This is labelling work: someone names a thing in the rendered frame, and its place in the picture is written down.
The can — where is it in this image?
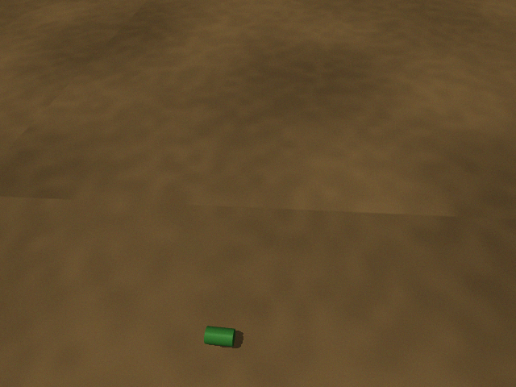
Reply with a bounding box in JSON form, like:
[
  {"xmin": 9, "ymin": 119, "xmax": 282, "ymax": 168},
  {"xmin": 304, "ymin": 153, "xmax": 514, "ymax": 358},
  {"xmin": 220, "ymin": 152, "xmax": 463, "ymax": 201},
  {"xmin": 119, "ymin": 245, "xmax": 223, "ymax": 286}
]
[{"xmin": 204, "ymin": 326, "xmax": 235, "ymax": 347}]

